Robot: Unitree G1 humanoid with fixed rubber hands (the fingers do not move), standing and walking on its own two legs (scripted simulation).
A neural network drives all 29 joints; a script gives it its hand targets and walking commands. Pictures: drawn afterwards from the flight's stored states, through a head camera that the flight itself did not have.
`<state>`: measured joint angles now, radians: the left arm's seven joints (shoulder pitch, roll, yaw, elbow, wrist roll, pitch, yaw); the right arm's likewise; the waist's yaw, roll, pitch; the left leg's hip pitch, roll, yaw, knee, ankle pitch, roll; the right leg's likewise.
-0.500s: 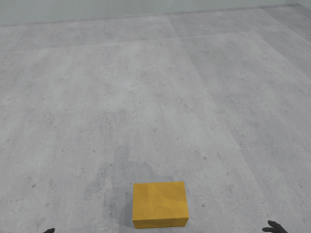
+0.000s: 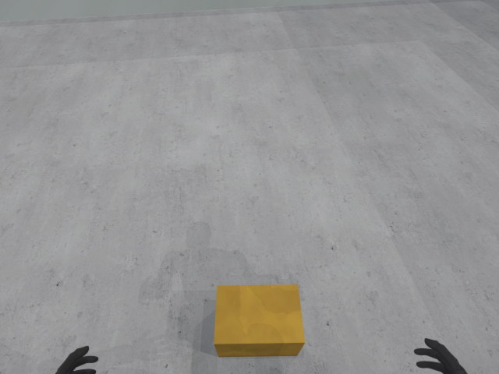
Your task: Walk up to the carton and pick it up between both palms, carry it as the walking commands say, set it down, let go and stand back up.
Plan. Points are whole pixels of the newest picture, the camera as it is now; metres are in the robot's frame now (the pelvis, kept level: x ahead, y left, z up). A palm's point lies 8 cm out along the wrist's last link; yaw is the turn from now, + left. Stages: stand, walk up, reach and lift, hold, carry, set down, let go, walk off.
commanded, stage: reach and lift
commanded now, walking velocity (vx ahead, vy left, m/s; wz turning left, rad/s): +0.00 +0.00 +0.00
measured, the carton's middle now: (257, 321) +0.40 -0.01 -0.68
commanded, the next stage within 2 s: none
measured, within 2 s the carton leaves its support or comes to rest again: neither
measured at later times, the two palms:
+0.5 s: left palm (110, 325) +0.24 +0.28 -0.13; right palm (406, 323) +0.25 -0.28 -0.13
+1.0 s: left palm (142, 279) +0.35 +0.26 -0.19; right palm (364, 270) +0.38 -0.24 -0.18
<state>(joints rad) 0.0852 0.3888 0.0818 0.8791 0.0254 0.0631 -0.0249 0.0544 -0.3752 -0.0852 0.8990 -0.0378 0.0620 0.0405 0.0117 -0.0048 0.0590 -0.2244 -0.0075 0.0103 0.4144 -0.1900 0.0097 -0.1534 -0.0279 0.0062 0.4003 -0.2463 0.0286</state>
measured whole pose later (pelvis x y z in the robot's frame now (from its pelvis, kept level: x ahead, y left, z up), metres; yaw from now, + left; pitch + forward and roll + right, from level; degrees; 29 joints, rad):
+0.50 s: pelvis -0.03 -0.02 -0.05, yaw +0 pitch +13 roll +0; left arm -0.24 0.35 0.22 0.66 0.01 0.22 -0.09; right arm -0.25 -0.28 -0.12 0.60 -0.02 0.26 0.00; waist 0.01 -0.01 0.08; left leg -0.76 0.02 0.00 0.88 -0.35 -0.02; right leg -0.71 0.00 0.01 0.92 -0.43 0.00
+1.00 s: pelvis -0.08 +0.00 -0.11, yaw -1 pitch +30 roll -1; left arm -0.84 0.35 0.30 0.81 -0.02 0.23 -0.04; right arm -0.90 -0.36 -0.23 0.87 0.03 0.23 0.05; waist 0.03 -0.01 0.07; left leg -1.29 0.01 0.00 1.06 -0.30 0.00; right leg -1.23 0.01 0.02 1.09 -0.38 0.03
